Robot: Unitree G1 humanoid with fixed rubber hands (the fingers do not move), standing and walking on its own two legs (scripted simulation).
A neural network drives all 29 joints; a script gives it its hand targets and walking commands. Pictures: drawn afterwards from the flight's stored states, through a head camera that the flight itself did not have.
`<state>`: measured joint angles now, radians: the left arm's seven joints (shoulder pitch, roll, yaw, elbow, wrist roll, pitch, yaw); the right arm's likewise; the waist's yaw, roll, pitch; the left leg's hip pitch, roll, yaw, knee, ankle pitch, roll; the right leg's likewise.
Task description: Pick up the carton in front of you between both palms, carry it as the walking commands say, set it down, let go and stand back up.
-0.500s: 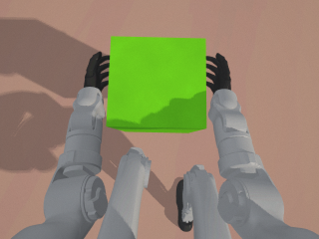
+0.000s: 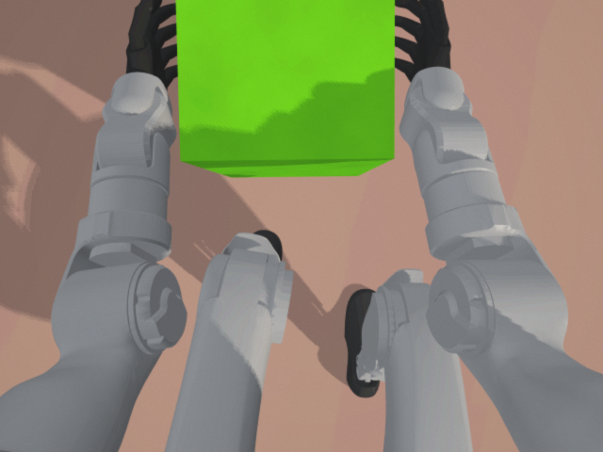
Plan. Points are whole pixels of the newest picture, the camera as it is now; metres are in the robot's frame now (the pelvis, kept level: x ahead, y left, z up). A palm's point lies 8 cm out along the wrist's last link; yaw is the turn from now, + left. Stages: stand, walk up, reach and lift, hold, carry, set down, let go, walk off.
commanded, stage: set down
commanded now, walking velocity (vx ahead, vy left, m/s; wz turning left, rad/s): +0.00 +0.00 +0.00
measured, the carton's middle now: (290, 93) +0.50 +0.14 -0.22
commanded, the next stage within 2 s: none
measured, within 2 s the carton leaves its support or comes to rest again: rests again in 1.26 s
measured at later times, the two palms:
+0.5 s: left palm (163, 83) +0.46 +0.29 -0.19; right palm (412, 84) +0.54 -0.01 -0.19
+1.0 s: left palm (166, 86) +0.46 +0.29 -0.20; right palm (412, 89) +0.54 -0.01 -0.21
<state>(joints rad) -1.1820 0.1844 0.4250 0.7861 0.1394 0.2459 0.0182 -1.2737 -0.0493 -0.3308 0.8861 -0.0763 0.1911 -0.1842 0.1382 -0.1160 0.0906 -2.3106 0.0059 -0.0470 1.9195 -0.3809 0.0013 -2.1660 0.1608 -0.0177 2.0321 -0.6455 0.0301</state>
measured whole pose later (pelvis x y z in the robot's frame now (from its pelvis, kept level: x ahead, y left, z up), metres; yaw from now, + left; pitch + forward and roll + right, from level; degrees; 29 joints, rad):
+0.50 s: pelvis -0.01 +0.00 -0.03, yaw -1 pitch +41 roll -1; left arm -1.27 0.26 0.41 0.93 0.08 0.21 -0.01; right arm -1.39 -0.11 -0.23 1.01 -0.03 0.19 -0.20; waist 0.17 -0.10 0.21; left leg -2.36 0.05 -0.02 2.03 -0.39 0.01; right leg -2.24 0.21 0.00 2.15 -0.64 0.04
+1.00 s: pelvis -0.01 -0.01 -0.04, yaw +0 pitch +39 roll +0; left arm -1.32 0.30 0.47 1.06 0.11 0.14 -0.07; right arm -1.44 -0.13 -0.23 1.11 -0.06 0.14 -0.12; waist 0.16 -0.09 0.26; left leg -2.35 0.05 -0.02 2.05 -0.39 0.00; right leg -2.24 0.21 0.00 2.19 -0.65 0.03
